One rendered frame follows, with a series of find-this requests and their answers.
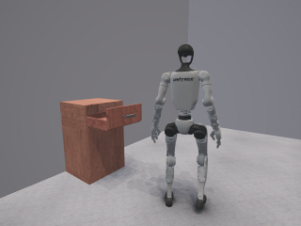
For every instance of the left robot hand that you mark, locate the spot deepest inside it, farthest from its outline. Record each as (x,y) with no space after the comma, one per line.
(155,132)

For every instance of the right robot upper arm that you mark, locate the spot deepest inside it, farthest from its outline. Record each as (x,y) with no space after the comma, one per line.
(205,78)

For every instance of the drawer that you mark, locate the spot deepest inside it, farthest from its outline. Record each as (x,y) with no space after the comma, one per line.
(112,117)

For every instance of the robot right forearm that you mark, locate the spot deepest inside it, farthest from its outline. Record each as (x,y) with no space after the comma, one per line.
(213,116)

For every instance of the robot left forearm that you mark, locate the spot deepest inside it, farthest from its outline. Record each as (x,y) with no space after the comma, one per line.
(157,113)

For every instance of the handle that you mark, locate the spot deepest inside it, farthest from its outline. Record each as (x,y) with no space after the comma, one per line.
(129,116)

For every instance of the right robot thigh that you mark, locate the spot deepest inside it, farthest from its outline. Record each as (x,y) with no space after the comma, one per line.
(201,134)

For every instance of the left robot upper arm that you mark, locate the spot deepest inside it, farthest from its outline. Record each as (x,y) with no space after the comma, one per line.
(165,80)

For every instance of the robot torso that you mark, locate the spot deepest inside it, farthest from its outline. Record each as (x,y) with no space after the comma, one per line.
(184,87)

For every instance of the cabinet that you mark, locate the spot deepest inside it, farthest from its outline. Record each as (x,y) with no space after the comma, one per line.
(90,153)

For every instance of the right robot hand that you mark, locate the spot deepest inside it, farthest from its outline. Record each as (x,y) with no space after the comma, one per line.
(218,136)

